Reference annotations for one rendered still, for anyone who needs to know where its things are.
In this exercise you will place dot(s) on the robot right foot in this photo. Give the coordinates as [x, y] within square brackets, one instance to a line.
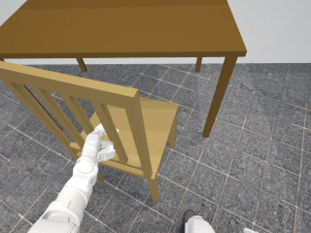
[187, 215]

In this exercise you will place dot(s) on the right robot shin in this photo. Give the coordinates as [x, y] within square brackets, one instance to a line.
[195, 217]

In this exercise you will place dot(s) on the left robot forearm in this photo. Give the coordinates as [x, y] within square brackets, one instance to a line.
[71, 202]

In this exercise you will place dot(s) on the chair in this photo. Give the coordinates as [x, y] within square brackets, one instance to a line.
[144, 124]

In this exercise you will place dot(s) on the table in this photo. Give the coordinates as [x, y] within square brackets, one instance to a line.
[80, 29]

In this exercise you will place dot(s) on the left robot upper arm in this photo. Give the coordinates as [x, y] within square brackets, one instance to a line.
[54, 226]

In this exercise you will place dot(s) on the robot left hand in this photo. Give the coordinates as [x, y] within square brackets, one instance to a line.
[93, 144]

